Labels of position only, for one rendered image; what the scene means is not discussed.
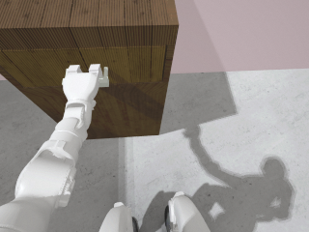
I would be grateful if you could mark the cabinet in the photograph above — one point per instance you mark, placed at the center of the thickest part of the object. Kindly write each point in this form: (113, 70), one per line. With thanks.
(122, 109)

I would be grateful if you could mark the handle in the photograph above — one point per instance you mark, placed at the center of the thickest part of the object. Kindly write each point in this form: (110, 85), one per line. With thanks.
(103, 80)

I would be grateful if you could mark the right robot shin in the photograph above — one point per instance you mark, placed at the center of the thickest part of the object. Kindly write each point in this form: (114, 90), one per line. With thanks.
(174, 227)

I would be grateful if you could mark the robot left upper arm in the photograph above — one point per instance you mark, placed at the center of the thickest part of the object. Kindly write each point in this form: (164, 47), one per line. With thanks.
(46, 185)

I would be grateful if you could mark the robot right thigh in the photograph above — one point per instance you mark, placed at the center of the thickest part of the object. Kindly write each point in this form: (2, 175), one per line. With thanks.
(184, 213)

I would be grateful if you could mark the drawer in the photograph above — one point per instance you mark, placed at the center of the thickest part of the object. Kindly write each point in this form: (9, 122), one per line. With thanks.
(42, 67)

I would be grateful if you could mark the left robot forearm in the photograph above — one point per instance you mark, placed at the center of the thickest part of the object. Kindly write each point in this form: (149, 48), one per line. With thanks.
(67, 139)

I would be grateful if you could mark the left robot hand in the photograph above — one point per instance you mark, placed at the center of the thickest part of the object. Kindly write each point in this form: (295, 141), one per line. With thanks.
(78, 85)

